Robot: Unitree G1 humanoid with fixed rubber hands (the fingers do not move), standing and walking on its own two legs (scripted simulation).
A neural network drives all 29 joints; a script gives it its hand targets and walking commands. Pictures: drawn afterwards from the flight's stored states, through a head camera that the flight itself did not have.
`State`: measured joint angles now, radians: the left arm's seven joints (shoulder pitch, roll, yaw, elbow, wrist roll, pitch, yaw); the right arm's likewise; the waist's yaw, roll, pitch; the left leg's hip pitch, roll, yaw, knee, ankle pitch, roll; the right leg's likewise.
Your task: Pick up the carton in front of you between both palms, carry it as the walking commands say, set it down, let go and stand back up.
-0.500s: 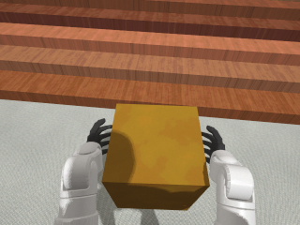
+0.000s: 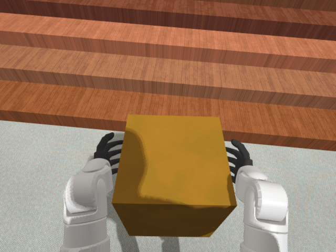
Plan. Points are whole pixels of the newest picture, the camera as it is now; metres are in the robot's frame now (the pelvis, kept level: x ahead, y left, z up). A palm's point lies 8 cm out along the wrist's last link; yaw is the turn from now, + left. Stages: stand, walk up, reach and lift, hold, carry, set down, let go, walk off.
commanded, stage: carry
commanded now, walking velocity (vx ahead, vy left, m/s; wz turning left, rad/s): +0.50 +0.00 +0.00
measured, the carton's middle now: (171, 180) +0.28 +0.00 +0.00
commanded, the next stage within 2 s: none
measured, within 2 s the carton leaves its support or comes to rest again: neither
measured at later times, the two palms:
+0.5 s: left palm (127, 67) +0.60 +0.15 +0.10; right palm (223, 69) +0.62 -0.15 +0.09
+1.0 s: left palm out of the picture +1.04 +0.19 +0.13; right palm (201, 1) +1.03 -0.11 +0.14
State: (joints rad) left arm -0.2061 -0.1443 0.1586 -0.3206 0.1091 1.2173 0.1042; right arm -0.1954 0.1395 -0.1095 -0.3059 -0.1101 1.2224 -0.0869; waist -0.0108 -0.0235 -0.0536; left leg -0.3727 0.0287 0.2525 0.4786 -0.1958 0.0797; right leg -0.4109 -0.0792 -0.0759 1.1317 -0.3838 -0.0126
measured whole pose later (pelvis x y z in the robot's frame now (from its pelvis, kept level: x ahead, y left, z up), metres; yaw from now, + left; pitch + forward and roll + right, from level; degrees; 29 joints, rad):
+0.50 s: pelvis +0.33 -0.03 +0.00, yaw +5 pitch +4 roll +0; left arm -0.22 -0.14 0.13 -0.41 0.09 1.22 0.11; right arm -0.20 0.14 -0.13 -0.44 -0.10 1.25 -0.09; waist 0.03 0.02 -0.01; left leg -0.40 0.07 0.06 1.17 -0.35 0.03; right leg -0.36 -0.02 -0.25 0.47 -0.18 -0.09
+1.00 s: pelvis +0.64 +0.04 -0.01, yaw +2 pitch +5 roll -1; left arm -0.90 0.05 0.26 0.09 0.05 1.35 0.14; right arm -0.87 -0.02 -0.25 0.07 -0.04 1.36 -0.14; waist -0.05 -0.02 0.07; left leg -0.45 0.00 0.18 0.56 -0.21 0.10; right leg -0.50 -0.01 -0.03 1.26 -0.40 -0.06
